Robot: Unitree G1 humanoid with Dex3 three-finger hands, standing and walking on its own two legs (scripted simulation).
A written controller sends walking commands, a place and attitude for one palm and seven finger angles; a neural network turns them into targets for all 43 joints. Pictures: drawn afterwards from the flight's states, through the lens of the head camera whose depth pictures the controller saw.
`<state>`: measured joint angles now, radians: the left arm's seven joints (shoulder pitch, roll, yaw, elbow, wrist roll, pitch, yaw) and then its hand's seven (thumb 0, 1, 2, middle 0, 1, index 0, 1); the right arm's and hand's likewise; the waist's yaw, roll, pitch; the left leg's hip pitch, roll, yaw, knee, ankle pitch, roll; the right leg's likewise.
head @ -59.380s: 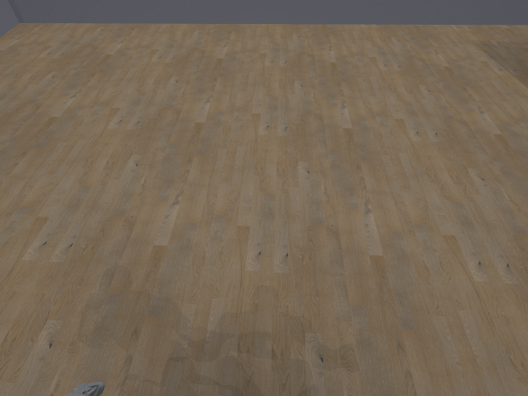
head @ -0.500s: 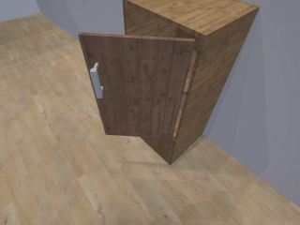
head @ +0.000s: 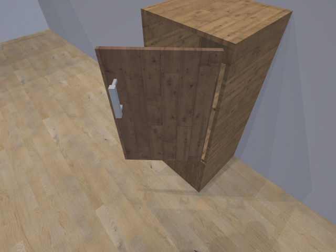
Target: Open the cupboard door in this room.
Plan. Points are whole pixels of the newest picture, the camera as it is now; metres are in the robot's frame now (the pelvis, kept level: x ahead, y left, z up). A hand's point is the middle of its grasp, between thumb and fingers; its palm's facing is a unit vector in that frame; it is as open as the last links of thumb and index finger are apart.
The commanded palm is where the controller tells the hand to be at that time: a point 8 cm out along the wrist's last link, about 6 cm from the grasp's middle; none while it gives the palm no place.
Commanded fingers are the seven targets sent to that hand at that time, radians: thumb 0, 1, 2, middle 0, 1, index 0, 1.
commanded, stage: look again from close up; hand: left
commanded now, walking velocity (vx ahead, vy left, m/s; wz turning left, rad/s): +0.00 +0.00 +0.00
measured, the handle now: (117, 98) +0.59 +0.21 +0.02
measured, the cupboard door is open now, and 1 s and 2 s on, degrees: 43 43 43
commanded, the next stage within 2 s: shuffle to correct the standing spot in 0.16 s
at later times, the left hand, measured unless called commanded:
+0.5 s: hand out of the picture +0.00 +0.17 -0.18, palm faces +0.02 -0.98 -0.20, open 7.4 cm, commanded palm none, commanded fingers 0.00 0.90 0.90 -0.20 -0.30 -0.20 -0.30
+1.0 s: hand out of the picture +0.12 +0.17 -0.18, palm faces +0.02 -0.97 -0.24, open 7.3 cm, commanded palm none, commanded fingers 0.00 0.90 0.90 -0.20 -0.30 -0.20 -0.30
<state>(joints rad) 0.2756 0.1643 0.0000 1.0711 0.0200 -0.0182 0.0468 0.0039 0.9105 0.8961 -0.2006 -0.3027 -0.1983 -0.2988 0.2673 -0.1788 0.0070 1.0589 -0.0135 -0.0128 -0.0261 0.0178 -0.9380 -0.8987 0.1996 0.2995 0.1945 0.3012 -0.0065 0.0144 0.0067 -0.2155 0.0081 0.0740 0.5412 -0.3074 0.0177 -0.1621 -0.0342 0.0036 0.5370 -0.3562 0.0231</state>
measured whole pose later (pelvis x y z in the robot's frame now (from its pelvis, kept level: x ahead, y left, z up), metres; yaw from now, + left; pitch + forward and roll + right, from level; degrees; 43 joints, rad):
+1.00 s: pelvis +0.06 -0.01 -0.01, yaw +1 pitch +0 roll +0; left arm 0.19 0.16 0.03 1.02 0.03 -0.02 0.05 0.00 0.92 0.90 -0.20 -0.30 -0.20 -0.30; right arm 0.24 -0.14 -0.03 1.08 0.00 0.02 -0.04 0.01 -0.92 -0.90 0.20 0.30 0.20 0.30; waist -0.02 0.01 0.07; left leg -0.24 0.02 0.07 0.70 -0.49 -0.01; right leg -0.32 -0.04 -0.10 0.62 -0.31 -0.03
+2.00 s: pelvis +0.07 -0.01 +0.01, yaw +0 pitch -1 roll +1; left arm 0.25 0.14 0.00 1.13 0.01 -0.02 0.04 0.01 0.92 0.90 -0.20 -0.30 -0.20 -0.30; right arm 0.30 -0.15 0.02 1.13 -0.01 -0.02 -0.03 0.01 -0.91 -0.90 0.20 0.30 0.19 0.30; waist -0.01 0.03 0.05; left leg -0.09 0.01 0.09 0.42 -0.31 0.00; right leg -0.21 -0.04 -0.08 0.50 -0.26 -0.01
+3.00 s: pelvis +0.02 -0.01 -0.08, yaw +3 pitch +13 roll -2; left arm 0.31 0.24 0.18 0.05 -0.25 -0.44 -0.31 0.01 0.35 0.66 -0.24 -0.66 -0.24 -0.65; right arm 0.19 -0.21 0.05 0.53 0.02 -0.23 -0.04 0.01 -0.91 -0.90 0.20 0.30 0.20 0.30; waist 0.03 0.00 -0.10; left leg -0.83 0.04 -0.02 1.16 -0.56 0.00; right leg -0.86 -0.06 -0.15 1.08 -0.45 -0.03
